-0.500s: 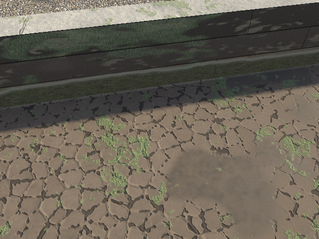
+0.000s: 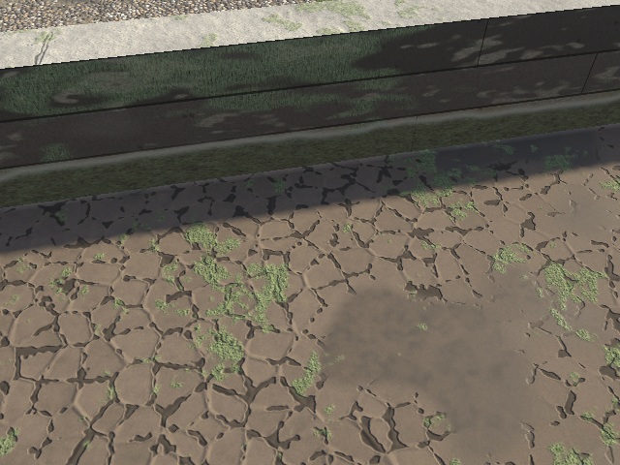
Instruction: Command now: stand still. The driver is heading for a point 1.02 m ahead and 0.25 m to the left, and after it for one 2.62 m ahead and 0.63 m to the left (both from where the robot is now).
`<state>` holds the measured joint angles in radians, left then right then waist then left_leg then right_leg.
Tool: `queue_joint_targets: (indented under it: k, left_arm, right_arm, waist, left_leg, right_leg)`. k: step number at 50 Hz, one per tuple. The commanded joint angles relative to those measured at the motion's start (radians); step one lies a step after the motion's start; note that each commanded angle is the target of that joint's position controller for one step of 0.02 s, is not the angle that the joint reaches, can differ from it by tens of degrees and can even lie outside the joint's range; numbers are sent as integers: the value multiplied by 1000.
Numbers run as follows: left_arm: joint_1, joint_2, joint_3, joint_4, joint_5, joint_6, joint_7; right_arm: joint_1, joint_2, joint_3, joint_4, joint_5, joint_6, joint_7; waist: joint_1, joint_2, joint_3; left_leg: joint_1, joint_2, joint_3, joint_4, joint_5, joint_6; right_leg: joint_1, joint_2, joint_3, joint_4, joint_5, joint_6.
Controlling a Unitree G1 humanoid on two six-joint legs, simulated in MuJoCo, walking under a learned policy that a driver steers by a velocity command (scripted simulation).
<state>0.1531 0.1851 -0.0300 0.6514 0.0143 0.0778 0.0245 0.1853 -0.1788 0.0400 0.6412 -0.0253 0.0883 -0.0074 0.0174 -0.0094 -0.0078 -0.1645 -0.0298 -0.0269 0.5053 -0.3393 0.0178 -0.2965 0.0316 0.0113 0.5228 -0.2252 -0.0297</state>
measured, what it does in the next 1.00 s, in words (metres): stands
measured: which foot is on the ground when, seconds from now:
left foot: down 0.00-1.00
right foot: down 0.00-1.00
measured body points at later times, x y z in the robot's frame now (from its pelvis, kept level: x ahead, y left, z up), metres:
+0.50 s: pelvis +0.01 +0.01 +0.01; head -0.01 +0.01 +0.46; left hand +0.16 +0.22 -0.10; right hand +0.15 -0.19 -0.10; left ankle -0.04 +0.11 -0.73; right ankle +0.03 -0.10 -0.73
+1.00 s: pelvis +0.03 +0.01 +0.00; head +0.02 +0.01 +0.45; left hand +0.21 +0.21 -0.10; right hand +0.21 -0.18 -0.09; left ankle -0.04 +0.11 -0.73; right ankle +0.03 -0.10 -0.73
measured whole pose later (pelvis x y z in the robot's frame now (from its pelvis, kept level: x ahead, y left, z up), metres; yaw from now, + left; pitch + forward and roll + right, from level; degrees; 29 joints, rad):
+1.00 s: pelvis +0.03 +0.01 +0.00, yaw +1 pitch -1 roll -1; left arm 0.10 0.14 -0.05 0.67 0.02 0.06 0.00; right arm 0.14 -0.15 0.07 0.62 -0.03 0.08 -0.01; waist 0.02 0.00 0.00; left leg -0.11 -0.03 -0.04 0.52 -0.39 0.03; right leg -0.24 0.03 0.00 0.54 -0.28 -0.02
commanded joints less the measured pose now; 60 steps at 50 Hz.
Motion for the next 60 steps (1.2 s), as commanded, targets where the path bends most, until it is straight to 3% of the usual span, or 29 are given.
queue_joint_targets:
  k: [1,18,19,20,21,25,30,31,32,36,42,48,52,53,60]
  left_arm:
    - [-61,81,22,-85,1,-15,2]
    - [-64,80,22,-80,2,-15,1]
    - [-58,52,11,-74,3,-16,-1]
    - [-59,34,2,-63,2,-17,-3]
    - [-58,36,0,-53,1,-18,-5]
    - [-44,67,6,-29,-1,-23,-6]
    - [-58,57,7,-36,-1,-25,-3]
    - [-109,44,6,-65,8,-30,-16]
    - [-85,39,6,-63,16,-34,-19]
    - [-89,42,9,-72,17,-37,-13]
    - [-100,38,7,-81,16,-31,-12]
    - [-115,20,-6,-64,10,-28,-21]
    - [-85,47,5,-29,5,-34,-22]
    - [-77,36,1,-21,11,-36,-25]
    - [-59,41,13,10,-2,-44,-30]
  right_arm:
    - [-43,-79,-22,-81,0,-14,-1]
    - [-41,-77,-21,-88,1,-18,2]
    - [-36,-44,-8,-83,-1,-21,3]
    - [-33,-17,4,-74,-1,-23,5]
    - [-27,-14,8,-63,-1,-25,6]
    - [-1,-53,-1,-40,2,-35,5]
    - [0,-52,0,-41,12,-49,2]
    - [-58,-56,2,-83,14,-42,0]
    - [-47,-71,-4,-84,12,-39,-3]
    - [-40,-71,-6,-101,5,-28,-13]
    - [-55,-61,-3,-117,-2,-17,-14]
    - [-89,-34,13,-109,-4,-19,-4]
    - [-70,-58,4,-80,1,-25,1]
    - [-70,-54,4,-75,0,-23,4]
    - [-54,-58,-6,-46,9,-25,12]
  waist:
    - [-1,9,-52]
    - [0,8,-51]
    - [2,4,-79]
    - [0,-3,-64]
    - [0,-5,-40]
    - [-1,6,-5]
    - [-4,26,-6]
    - [11,23,35]
    - [13,32,-25]
    - [3,36,-80]
    - [3,19,-103]
    - [8,18,-59]
    - [7,16,-50]
    - [4,9,-61]
    - [-2,13,-69]
  left_leg:
    - [-26,75,-83,-76,190,40]
    - [-30,76,-89,-83,197,44]
    - [-20,79,-92,-119,125,36]
    - [-21,74,-93,-160,48,27]
    - [-17,70,-93,-186,13,23]
    - [-1,59,-83,-189,22,31]
    - [4,45,-68,-120,74,43]
    - [-23,74,-93,-80,306,46]
    - [15,81,-94,-54,378,51]
    - [50,72,-79,17,500,47]
    - [26,62,-68,57,483,30]
    - [2,81,-88,-66,361,4]
    - [50,96,-101,-148,365,2]
    - [67,99,-106,-164,366,2]
    - [84,107,-107,-220,332,6]
  right_leg:
    - [40,-90,106,-85,105,-47]
    - [40,-89,104,-88,91,-39]
    - [66,-97,112,-130,35,-31]
    - [75,-99,119,-172,-11,-21]
    - [77,-97,121,-195,-35,-16]
    - [86,-80,107,-189,-18,-23]
    - [65,-52,69,-93,-13,-34]
    - [39,-50,41,-36,145,-35]
    - [52,-49,35,-21,178,-34]
    - [68,-44,17,39,284,-31]
    - [86,-55,20,68,339,-34]
    - [122,-100,78,-55,309,-27]
    - [163,-113,99,-138,314,-28]
    - [176,-116,97,-158,327,-31]
    - [204,-125,96,-213,300,-36]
